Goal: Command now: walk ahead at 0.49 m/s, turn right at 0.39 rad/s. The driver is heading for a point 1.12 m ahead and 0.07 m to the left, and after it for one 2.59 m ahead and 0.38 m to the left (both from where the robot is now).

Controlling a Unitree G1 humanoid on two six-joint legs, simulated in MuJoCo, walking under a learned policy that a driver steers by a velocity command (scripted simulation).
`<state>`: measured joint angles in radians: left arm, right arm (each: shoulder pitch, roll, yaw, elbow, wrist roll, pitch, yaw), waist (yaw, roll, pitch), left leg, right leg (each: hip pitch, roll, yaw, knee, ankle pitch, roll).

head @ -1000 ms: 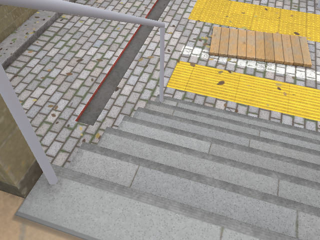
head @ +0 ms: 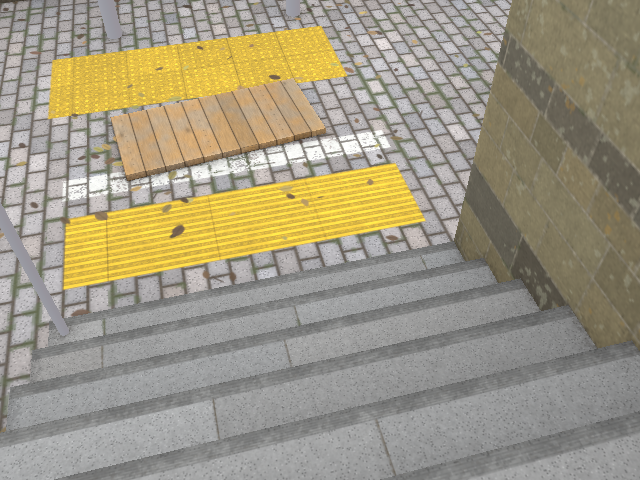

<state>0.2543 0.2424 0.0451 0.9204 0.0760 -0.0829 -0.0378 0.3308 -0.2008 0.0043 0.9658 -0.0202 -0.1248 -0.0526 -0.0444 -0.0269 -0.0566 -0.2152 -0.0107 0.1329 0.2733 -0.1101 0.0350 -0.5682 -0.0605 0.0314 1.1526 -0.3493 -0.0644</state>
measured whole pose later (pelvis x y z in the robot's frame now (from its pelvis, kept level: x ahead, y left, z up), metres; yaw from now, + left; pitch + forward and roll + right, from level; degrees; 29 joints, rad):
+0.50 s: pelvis +0.23 -0.07 -0.02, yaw -4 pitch +3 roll -1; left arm 0.52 0.16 0.02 1.03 0.08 -0.11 -0.01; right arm 0.20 -0.22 -0.03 0.90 -0.10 -0.08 0.02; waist 0.03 0.03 -0.08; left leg -0.68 0.06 -0.03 1.14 -0.10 0.11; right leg -0.27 0.05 -0.07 0.56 -0.35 -0.06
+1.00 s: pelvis +0.48 -0.07 -0.21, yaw +6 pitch +2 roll +3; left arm 0.23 0.20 -0.03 0.89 0.10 -0.08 -0.05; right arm 0.56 -0.15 0.01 1.07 -0.08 -0.10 0.04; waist -0.06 -0.04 -0.06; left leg -0.27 -0.13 -0.01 0.65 -0.42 0.11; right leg -0.82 -0.14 0.06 1.12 0.08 -0.04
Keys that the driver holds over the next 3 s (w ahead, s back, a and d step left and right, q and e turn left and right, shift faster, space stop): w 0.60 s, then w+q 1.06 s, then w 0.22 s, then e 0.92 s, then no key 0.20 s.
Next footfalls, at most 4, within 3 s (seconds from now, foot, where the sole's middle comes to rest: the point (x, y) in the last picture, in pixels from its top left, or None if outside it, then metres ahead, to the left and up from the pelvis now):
0.30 right None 0.23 -0.16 -0.78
0.78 left None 0.47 0.01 -0.96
1.20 right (385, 447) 0.76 -0.18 -1.14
1.92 left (259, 412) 0.97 0.18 -1.32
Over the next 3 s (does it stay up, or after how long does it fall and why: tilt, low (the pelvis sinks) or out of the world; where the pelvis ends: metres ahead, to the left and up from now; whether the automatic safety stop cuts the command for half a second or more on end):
stays up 1.26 0.16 -0.75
